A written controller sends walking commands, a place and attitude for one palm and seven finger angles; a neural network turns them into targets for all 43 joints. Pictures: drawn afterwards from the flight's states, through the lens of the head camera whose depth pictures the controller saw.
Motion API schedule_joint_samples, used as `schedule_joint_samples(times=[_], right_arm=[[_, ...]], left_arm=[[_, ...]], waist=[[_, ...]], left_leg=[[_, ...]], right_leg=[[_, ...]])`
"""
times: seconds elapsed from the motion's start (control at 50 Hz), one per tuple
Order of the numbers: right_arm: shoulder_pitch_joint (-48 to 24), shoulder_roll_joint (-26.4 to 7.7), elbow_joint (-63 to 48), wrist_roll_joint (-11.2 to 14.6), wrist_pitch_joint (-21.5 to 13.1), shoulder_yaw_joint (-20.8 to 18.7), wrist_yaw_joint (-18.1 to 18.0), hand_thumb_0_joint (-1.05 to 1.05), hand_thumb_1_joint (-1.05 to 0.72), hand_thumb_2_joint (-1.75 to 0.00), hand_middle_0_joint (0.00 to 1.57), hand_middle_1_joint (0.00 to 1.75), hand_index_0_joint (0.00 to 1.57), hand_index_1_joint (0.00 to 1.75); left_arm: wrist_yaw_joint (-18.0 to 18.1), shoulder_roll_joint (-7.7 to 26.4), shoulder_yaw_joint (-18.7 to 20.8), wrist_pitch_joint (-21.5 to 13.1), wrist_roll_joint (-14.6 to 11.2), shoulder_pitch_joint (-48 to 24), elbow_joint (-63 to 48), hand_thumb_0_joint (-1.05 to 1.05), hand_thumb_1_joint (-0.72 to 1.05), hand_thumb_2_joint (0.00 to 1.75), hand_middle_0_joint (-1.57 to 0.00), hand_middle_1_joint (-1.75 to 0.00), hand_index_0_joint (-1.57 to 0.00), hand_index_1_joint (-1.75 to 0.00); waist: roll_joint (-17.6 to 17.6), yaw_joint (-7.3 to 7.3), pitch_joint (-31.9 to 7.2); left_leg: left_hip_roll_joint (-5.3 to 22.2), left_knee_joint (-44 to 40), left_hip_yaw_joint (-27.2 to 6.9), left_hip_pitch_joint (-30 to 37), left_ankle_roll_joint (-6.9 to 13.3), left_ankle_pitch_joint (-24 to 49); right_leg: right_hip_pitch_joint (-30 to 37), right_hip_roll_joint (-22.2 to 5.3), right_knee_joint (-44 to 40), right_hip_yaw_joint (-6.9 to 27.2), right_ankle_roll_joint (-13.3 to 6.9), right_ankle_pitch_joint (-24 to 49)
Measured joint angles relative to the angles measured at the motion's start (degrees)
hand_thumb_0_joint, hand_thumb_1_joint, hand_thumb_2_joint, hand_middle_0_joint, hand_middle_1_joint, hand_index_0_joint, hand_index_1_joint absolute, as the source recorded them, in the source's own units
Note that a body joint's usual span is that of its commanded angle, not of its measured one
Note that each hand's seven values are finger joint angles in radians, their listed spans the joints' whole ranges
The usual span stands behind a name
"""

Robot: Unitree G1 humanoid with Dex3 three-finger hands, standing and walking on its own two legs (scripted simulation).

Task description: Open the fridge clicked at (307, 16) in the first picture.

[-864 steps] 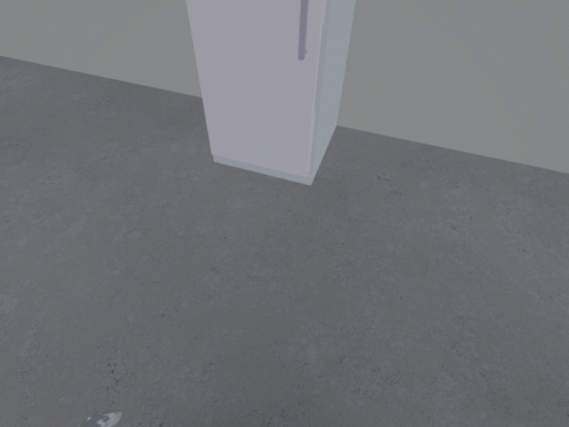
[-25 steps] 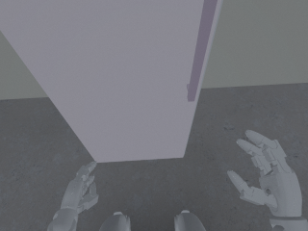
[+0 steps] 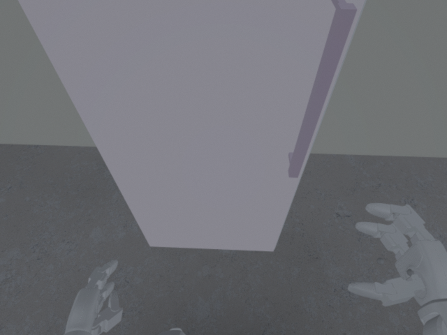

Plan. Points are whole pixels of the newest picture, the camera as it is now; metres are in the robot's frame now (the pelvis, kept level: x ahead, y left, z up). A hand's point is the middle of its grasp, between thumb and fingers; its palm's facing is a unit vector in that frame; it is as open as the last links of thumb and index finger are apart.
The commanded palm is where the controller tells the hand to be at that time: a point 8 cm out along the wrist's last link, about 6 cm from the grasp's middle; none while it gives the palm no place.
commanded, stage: raise the hand to about handle height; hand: right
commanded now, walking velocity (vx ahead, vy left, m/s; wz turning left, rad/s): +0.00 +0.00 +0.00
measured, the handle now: (310, 106) +0.50 -0.13 +0.15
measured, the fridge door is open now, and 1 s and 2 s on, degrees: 0 0 0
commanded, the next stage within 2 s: move the hooked fingers beside the handle in 0.98 s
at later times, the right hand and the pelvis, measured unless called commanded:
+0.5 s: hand (433, 211) +0.28 -0.27 +0.14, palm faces +0.07 +1.00 -0.04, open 13.9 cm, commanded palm +0.25 -0.31 +0.15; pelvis +0.01 +0.01 +0.02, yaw +0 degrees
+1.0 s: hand (426, 218) +0.28 -0.26 +0.14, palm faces +0.04 +1.00 -0.04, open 14.0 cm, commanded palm +0.24 -0.31 +0.15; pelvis +0.00 +0.01 +0.03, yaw +0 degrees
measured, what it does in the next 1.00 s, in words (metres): stands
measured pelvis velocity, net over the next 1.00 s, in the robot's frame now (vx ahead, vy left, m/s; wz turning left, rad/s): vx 0.00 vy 0.01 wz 0.01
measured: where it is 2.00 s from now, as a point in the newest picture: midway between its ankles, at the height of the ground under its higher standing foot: outside the picture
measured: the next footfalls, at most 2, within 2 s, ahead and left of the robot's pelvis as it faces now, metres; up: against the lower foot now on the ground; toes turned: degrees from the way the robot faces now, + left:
none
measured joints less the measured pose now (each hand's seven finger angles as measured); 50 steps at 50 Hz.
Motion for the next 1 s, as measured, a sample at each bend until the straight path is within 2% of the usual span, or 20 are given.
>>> schedule_joint_samples(times=[0.12,0.18,0.28,0.42,0.48,0.6,0.68,0.78,1.0], right_arm=[[-3.0,-1.1,0.1,2.7,0.0,-5.2,-1.2,-0.01,0.34,-0.36,0.29,1.1,0.29,1.1],[-5.6,-1.5,3.0,2.8,2.0,-6.2,0.3,-0.01,0.4,-0.34,0.3,1.14,0.3,1.14],[-8.3,-2.4,7.3,1.8,6.4,-5.6,4.1,-0.01,0.46,-0.32,0.3,1.17,0.3,1.17],[-13.4,-3.9,9.7,3.0,4.3,-9.2,5.1,-0.01,0.49,-0.3,0.3,1.19,0.3,1.19],[-16.3,-5.3,12.7,3.1,5.5,-10.6,6.1,-0.01,0.49,-0.3,0.3,1.2,0.3,1.2],[-17.4,-6.5,15.6,2.3,9.1,-9.7,7.8,-0.01,0.49,-0.3,0.3,1.2,0.3,1.2],[-15.6,-5.1,14.0,2.5,7.9,-9.8,7.2,-0.01,0.49,-0.3,0.3,1.2,0.3,1.2],[-15.2,-3.9,12.9,2.1,5.8,-10.6,5.3,-0.01,0.49,-0.3,0.3,1.2,0.3,1.2],[-16.3,-4.5,14.5,1.4,6.7,-9.5,6.1,-0.02,0.5,-0.3,0.3,1.2,0.3,1.2]], left_arm=[[-0.3,-1.2,-0.8,-0.4,0.0,-0.4,-1.7,0.01,0.9,0.9,-0.2,-0.3,-0.2,-0.3],[-0.4,-1.0,-1.5,0.1,-0.3,-0.8,-1.7,0.01,0.9,0.9,-0.2,-0.3,-0.2,-0.3],[0.3,-0.8,-2.4,0.9,-0.2,-1.5,-1.1,0.01,0.9,0.9,-0.2,-0.3,-0.2,-0.3],[1.2,-1.5,-3.0,1.0,-0.1,-0.9,0.8,0.01,0.9,0.9,-0.2,-0.3,-0.2,-0.3],[1.5,-1.1,-3.0,1.3,-0.5,-0.4,1.2,0.01,0.9,0.9,-0.2,-0.3,-0.2,-0.3],[1.4,0.1,-2.3,1.5,-0.8,0.3,0.9,0.01,0.9,0.9,-0.2,-0.3,-0.2,-0.3],[1.0,0.2,-1.9,1.2,-0.4,0.7,0.8,0.01,0.9,0.9,-0.2,-0.3,-0.2,-0.3],[1.0,-0.3,-1.9,0.9,-0.3,1.2,1.2,0.01,0.9,0.9,-0.2,-0.3,-0.2,-0.3],[1.6,-0.7,-2.6,0.6,-0.4,-0.2,1.3,0.01,0.9,0.9,-0.2,-0.3,-0.2,-0.3]], waist=[[0.0,-0.99,-0.6],[-0.8,-1.8,-0.4],[-1.7,-2.43,0.5],[-1.0,-2.39,1.7],[-1.0,-2.15,1.9],[-1.8,-1.3,2.1],[-1.3,-1.11,2.2],[-0.5,-1.54,2.4],[-1.0,-1.76,2.8]], left_leg=[[-0.5,-3.3,0.4,4.2,0.4,0.6],[-0.5,-4.5,0.8,5.5,0.4,0.9],[-0.5,-6.2,0.8,7.0,0.5,1.7],[-0.9,-8.3,0.8,9.5,0.8,2.6],[-1.0,-9.2,0.8,10.4,0.9,3.0],[-0.8,-10.5,0.1,10.7,0.6,4.0],[-0.8,-10.8,-0.6,10.7,0.6,4.3],[-0.9,-11.3,-0.6,11.5,0.7,4.6],[-0.8,-12.0,-0.4,12.3,0.6,5.2]], right_leg=[[4.2,-0.3,-3.5,0.2,0.6,0.8],[5.3,-0.2,-4.7,0.5,0.7,1.3],[6.9,-0.1,-6.6,0.4,0.6,2.2],[9.6,-0.3,-9.0,0.3,1.0,3.3],[10.5,-0.3,-9.9,0.3,1.1,3.8],[11.4,0.0,-11.7,-0.5,0.8,4.8],[11.8,0.0,-12.5,-1.2,0.7,5.1],[12.7,0.0,-12.9,-1.3,0.8,5.3],[13.2,0.2,-13.4,-1.0,0.7,6.0]])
